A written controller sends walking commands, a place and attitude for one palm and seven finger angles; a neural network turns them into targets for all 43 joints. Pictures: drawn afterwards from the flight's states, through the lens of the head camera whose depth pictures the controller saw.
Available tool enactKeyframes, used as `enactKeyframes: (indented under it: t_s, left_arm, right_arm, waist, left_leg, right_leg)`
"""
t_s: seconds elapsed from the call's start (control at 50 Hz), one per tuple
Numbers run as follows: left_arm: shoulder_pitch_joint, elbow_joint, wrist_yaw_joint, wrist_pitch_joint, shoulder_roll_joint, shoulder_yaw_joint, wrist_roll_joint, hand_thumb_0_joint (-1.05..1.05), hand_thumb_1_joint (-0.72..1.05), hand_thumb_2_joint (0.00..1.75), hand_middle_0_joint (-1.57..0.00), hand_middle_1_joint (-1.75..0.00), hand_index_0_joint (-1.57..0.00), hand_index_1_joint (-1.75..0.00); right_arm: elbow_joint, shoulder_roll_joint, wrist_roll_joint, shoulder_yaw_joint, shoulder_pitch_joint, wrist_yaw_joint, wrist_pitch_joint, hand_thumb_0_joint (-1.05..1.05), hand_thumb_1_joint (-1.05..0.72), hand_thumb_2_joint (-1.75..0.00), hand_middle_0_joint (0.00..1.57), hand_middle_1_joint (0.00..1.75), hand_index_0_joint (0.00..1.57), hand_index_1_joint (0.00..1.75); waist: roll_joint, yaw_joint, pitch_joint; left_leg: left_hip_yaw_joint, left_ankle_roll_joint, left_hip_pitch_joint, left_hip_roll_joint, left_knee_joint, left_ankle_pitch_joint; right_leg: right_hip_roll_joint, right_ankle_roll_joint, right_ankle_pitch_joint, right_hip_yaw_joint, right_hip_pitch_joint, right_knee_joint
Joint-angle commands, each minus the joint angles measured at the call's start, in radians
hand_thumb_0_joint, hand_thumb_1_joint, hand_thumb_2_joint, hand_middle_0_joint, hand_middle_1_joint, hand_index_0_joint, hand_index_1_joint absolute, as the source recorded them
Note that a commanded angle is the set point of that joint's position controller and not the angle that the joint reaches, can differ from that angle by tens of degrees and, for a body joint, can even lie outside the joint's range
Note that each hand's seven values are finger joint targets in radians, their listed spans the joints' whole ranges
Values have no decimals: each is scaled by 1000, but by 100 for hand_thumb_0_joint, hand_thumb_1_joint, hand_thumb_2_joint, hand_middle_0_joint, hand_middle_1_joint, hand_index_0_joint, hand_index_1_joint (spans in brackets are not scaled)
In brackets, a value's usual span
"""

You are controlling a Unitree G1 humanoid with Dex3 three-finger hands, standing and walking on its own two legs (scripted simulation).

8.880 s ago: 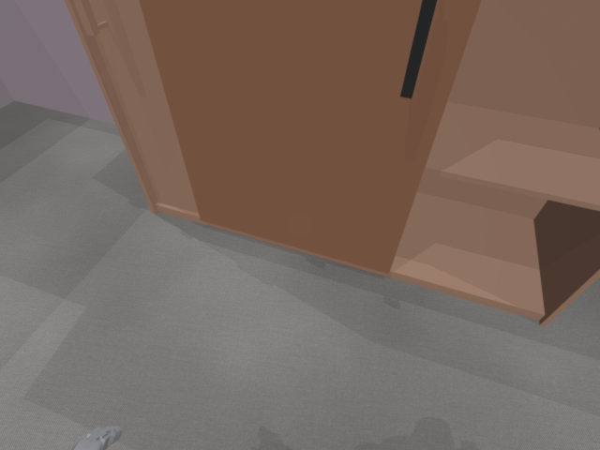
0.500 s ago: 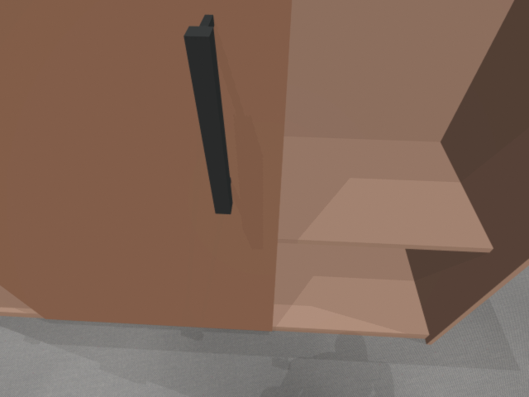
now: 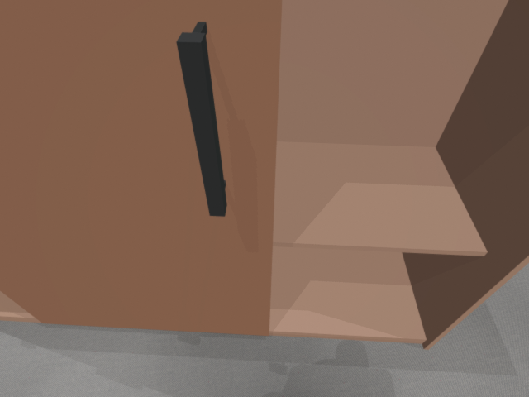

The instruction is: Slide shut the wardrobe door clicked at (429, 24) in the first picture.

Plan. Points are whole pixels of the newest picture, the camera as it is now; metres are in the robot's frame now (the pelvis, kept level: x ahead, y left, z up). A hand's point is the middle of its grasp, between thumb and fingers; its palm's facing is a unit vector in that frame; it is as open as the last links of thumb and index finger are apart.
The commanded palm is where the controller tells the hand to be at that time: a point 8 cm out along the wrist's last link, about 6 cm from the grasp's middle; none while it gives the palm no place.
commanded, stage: look again from close up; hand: left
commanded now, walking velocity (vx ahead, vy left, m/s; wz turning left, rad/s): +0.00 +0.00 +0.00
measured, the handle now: (210, 133) +0.43 +0.11 +0.19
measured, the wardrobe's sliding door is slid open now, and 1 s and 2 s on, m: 0.57 0.57 0.57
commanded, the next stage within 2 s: raise the hand with hooked fingers in 0.58 s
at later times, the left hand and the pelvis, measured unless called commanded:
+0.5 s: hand out of the picture -0.02 +0.16 -0.18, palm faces +0.03 -0.98 -0.18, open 7.4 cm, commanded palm none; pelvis -0.01 +0.00 +0.00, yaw +0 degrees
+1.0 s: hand (169, 330) +0.20 +0.14 +0.05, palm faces +0.00 -1.00 +0.00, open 8.0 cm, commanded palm +0.11 +0.22 -0.02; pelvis -0.03 -0.01 -0.03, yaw +2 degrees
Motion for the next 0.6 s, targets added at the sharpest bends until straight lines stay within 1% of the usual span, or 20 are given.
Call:
enactKeyframes:
  t_s: [0.0,0.08,0.1,0.12,0.14,0.16,0.18,0.2,0.28,0.3,0.38,0.4,0.42,0.48,0.52,0.54,0.56,0.58]
  left_arm:
    - [63,-25,5,-16,109,19,1,0,90,90,-20,-30,-20,-30]
    - [76,-21,6,-19,106,19,1,0,90,90,-20,-30,-20,-30]
    - [73,-22,6,-18,106,18,0,0,90,90,-20,-30,-20,-30]
    - [77,-20,6,-18,103,18,1,0,90,90,-20,-30,-20,-30]
    - [79,-19,6,-19,103,18,1,0,90,90,-20,-30,-20,-30]
    - [80,-18,6,-19,102,18,1,0,90,90,-20,-30,-20,-30]
    - [83,-19,6,-20,102,19,1,0,90,90,-20,-30,-20,-30]
    - [83,-18,6,-19,102,18,0,0,90,90,-20,-30,-20,-30]
    - [90,-16,7,-20,99,20,1,0,90,90,-20,-30,-20,-30]
    - [87,-15,6,-18,99,19,1,0,90,90,-20,-30,-20,-30]
    - [91,-12,6,-16,93,19,1,0,90,90,-20,-30,-20,-30]
    - [91,-13,5,-16,94,20,2,0,90,90,-20,-30,-20,-30]
    - [91,-12,6,-16,92,19,2,0,90,90,-20,-30,-20,-30]
    - [94,-12,5,-16,92,19,2,0,90,90,-20,-30,-20,-30]
    - [92,-13,5,-16,91,20,2,0,90,90,-20,-30,-20,-30]
    - [97,-12,5,-16,90,21,2,0,90,90,-20,-30,-20,-30]
    - [93,-11,5,-16,91,20,2,0,90,90,-20,-30,-20,-30]
    - [95,-13,5,-16,89,21,2,0,90,90,-20,-30,-20,-30]
  right_arm:
    - [-20,-94,5,-17,56,-5,-15,0,-90,-90,20,30,20,30]
    - [-18,-91,4,-17,66,-6,-18,0,-90,-90,20,30,20,30]
    - [-18,-90,5,-17,67,-6,-15,0,-90,-90,20,30,20,30]
    - [-18,-89,4,-18,66,-6,-15,0,-90,-90,20,30,20,30]
    - [-16,-87,5,-16,68,-6,-16,0,-90,-90,20,30,20,30]
    - [-17,-87,5,-17,71,-6,-16,0,-90,-90,20,30,20,30]
    - [-16,-88,4,-16,76,-7,-18,0,-90,-90,20,30,20,30]
    - [-15,-86,5,-17,72,-7,-16,0,-90,-90,20,30,20,30]
    - [-15,-84,4,-16,81,-8,-20,0,-90,-90,20,30,20,30]
    - [-15,-82,5,-17,77,-8,-17,0,-90,-90,20,30,20,30]
    - [-14,-83,4,-15,86,-9,-19,0,-90,-90,20,30,20,30]
    - [-14,-79,6,-16,85,-9,-17,0,-90,-90,20,30,20,30]
    - [-15,-81,5,-16,81,-9,-15,0,-90,-90,20,30,20,30]
    - [-15,-79,4,-15,89,-9,-17,0,-90,-90,20,30,20,30]
    - [-16,-79,4,-16,90,-8,-17,0,-90,-90,20,30,20,30]
    - [-17,-78,4,-16,90,-9,-18,0,-90,-90,20,30,20,30]
    - [-16,-78,4,-16,92,-9,-18,0,-90,-90,20,30,20,30]
    - [-16,-78,4,-17,94,-9,-18,0,-90,-90,20,30,20,30]
  waist:
    - [-20,5,69]
    - [-25,4,50]
    - [-26,4,64]
    - [-19,4,65]
    - [-25,4,69]
    - [-18,3,64]
    - [-13,3,44]
    - [-18,5,65]
    - [-6,6,42]
    - [-11,6,64]
    - [3,6,68]
    - [-13,8,87]
    - [-9,6,94]
    - [-15,6,78]
    - [-11,6,86]
    - [-12,6,69]
    - [-10,5,73]
    - [-13,5,63]
  left_leg:
    - [-100,4,-50,122,-79,114]
    - [-102,1,-38,121,-72,134]
    - [-100,2,-50,120,-73,112]
    - [-102,1,-53,118,-74,107]
    - [-102,1,-53,118,-73,111]
    - [-101,1,-50,119,-73,115]
    - [-103,0,-43,120,-68,132]
    - [-101,2,-53,120,-72,114]
    - [-103,1,-39,124,-68,146]
    - [-103,2,-51,122,-69,126]
    - [-109,2,-49,126,-77,129]
    - [-108,3,-65,125,-78,100]
    - [-110,1,-69,120,-78,87]
    - [-112,3,-59,123,-78,95]
    - [-109,2,-71,121,-78,85]
    - [-112,3,-58,121,-78,96]
    - [-111,2,-60,123,-77,97]
    - [-113,3,-57,124,-76,100]
  right_leg:
    - [-96,-29,122,93,-28,-77]
    - [-99,-31,142,97,-26,-72]
    - [-96,-31,122,96,-28,-80]
    - [-98,-31,114,97,-35,-80]
    - [-98,-32,118,100,-37,-80]
    - [-98,-32,121,100,-34,-79]
    - [-97,-33,139,99,-24,-73]
    - [-97,-32,122,94,-31,-80]
    - [-98,-32,147,91,-25,-66]
    - [-94,-32,126,89,-32,-73]
    - [-93,-32,116,89,-44,-66]
    - [-90,-31,92,87,-47,-75]
    - [-91,-32,78,95,-58,-78]
    - [-92,-32,83,92,-55,-74]
    - [-91,-32,77,93,-56,-76]
    - [-91,-33,85,94,-54,-71]
    - [-90,-32,86,92,-56,-69]
    - [-89,-32,88,90,-50,-69]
